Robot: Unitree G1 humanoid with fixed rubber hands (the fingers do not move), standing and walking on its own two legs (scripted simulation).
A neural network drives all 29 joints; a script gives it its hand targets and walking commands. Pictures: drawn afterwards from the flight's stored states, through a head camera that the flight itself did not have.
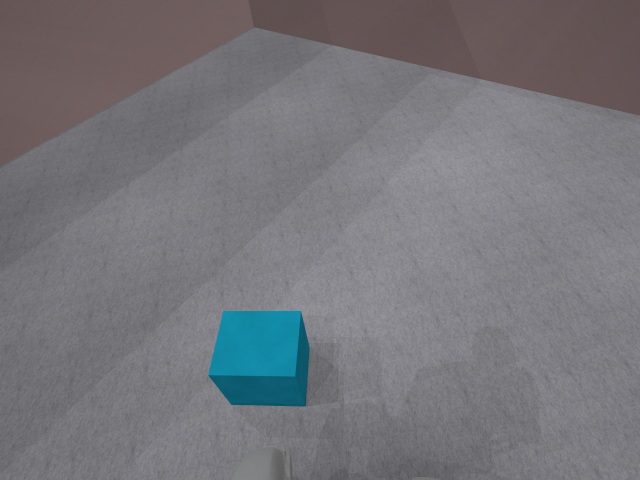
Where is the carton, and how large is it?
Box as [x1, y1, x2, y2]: [208, 311, 309, 406]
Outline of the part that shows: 223,311 208,375 230,403 305,406 309,347 300,311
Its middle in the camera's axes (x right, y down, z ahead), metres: -0.16 +0.35 +1.14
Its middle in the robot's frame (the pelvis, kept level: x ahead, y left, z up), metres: +0.55 +0.21 -0.61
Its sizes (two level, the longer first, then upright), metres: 0.229 0.190 0.236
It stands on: the floor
